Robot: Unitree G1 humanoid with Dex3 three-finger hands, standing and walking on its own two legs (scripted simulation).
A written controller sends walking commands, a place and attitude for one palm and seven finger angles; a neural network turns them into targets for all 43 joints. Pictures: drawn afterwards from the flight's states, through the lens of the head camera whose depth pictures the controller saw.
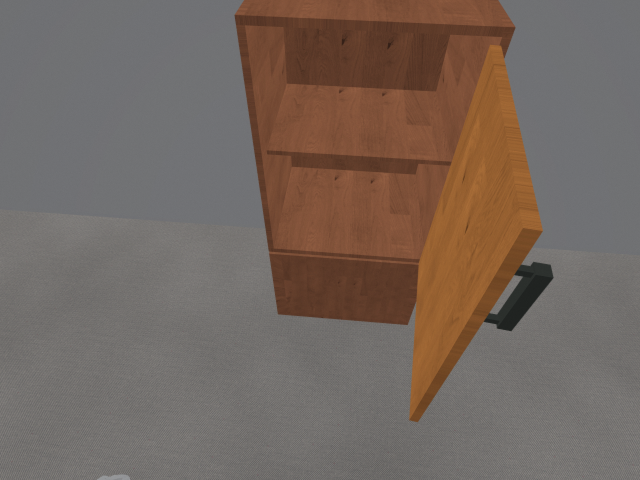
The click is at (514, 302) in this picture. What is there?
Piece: cupboard door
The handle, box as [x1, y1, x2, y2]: [484, 262, 553, 330]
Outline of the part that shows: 550,265 533,262 530,266 520,265 515,274 521,275 523,277 498,313 489,313 484,321 495,323 497,325 497,328 511,330 553,277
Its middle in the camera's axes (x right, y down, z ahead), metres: +0.25 +0.08 +0.51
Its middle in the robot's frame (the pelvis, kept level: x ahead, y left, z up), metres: +0.35 -0.22 +0.04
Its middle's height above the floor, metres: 0.81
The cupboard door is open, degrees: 83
